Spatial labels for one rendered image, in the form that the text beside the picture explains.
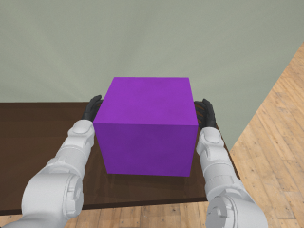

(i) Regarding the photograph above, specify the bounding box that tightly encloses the robot left upper arm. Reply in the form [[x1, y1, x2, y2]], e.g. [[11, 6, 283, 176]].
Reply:
[[1, 173, 84, 228]]

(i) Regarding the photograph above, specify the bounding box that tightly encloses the robot right forearm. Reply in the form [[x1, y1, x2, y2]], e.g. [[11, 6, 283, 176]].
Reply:
[[196, 127, 269, 228]]

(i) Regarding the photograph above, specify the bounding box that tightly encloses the table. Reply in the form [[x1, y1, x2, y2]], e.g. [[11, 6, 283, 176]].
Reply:
[[0, 101, 241, 228]]

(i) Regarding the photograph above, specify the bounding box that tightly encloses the carton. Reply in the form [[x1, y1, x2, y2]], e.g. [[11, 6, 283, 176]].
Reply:
[[92, 77, 199, 177]]

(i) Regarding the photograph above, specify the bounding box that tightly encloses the robot right upper arm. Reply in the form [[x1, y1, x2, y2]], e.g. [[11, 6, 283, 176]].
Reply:
[[205, 195, 268, 228]]

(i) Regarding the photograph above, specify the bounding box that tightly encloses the robot left forearm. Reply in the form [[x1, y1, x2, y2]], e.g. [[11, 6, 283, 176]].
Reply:
[[21, 120, 95, 215]]

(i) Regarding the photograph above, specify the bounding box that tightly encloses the robot left hand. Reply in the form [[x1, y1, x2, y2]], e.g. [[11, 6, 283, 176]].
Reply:
[[81, 95, 104, 122]]

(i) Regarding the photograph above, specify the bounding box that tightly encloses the robot right hand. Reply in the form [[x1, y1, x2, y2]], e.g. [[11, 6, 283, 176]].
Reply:
[[194, 99, 217, 130]]

